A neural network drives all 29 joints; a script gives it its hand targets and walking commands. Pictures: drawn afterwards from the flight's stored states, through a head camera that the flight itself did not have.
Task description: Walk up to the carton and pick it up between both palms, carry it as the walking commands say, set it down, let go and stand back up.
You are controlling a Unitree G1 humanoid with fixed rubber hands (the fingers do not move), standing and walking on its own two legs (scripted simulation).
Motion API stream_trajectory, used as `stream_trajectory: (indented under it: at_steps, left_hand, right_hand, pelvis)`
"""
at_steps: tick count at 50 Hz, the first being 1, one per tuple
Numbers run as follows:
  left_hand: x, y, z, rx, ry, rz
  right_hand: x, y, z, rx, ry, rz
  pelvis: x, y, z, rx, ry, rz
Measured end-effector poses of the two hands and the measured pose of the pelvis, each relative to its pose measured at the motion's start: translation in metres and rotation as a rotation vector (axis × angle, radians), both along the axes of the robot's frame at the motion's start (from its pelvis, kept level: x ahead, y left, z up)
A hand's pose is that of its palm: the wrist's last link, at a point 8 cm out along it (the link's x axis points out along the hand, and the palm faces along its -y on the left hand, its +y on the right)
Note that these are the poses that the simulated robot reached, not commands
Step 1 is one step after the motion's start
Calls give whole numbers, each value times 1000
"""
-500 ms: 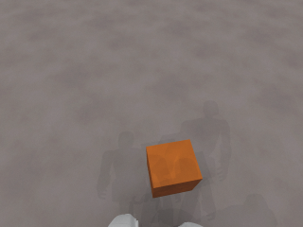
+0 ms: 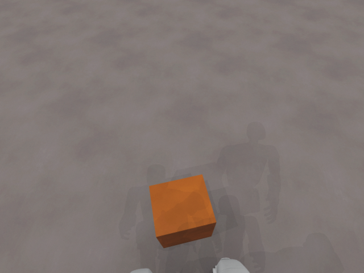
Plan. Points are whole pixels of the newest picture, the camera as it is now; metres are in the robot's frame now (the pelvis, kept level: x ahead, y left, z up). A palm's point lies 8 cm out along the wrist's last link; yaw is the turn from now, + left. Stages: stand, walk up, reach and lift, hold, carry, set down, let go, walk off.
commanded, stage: walk up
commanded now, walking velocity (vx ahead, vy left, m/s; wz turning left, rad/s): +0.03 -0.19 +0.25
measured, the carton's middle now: (182, 212) +0.41 +0.00 -0.62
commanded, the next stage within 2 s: stand in 0.56 s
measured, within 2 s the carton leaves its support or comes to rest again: neither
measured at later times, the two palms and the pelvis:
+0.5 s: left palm out of the picture +0.01 +0.21 -0.14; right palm out of the picture +0.09 -0.26 -0.11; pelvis -0.03 -0.02 +0.00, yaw +8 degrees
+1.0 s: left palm out of the picture +0.00 +0.22 -0.12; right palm out of the picture +0.05 -0.25 -0.12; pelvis -0.04 -0.02 +0.01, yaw +8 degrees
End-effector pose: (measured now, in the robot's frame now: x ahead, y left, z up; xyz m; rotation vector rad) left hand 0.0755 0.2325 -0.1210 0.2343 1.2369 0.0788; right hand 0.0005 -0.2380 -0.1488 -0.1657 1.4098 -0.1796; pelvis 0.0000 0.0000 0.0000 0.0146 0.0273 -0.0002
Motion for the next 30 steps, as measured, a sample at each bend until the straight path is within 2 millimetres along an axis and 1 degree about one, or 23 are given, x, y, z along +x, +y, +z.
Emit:
stream_trajectory:
  at_steps: [3, 6, 11, 14, 18, 21, 25, 30]
  left_hand:
    - [-11, -2, 7, 30, -10, 58]
    - [-23, -3, 6, 44, -26, 116]
    - [-54, -5, -7, 12, -37, 206]
    - [-66, -5, -17, -25, -46, 234]
    - [-67, -11, -22, -70, -67, 246]
    - [-66, -18, -24, -90, -77, 247]
    - [-68, -25, -22, -87, -83, 248]
    - [-70, -24, -9, -51, -93, 243]
  right_hand:
    - [13, -4, -1, 34, -6, 50]
    - [32, -7, -1, 42, -31, 103]
    - [69, -5, 6, 19, -105, 201]
    - [82, 0, 15, -5, -155, 240]
    - [87, -4, 33, -48, -184, 272]
    - [89, -11, 40, -69, -200, 275]
    - [88, -17, 39, -63, -220, 269]
    - [83, -18, 36, -26, -232, 243]
  pelvis:
    - [0, -9, 3, -8, -5, 37]
    - [-2, -15, 2, -26, 2, 77]
    - [-12, -15, -2, -47, -7, 121]
    - [-19, -10, -4, -53, -19, 134]
    - [-22, -9, 0, -52, -19, 135]
    - [-24, -13, 2, -40, -11, 139]
    - [-26, -20, 2, -31, -15, 138]
    - [-30, -26, 6, -26, -11, 137]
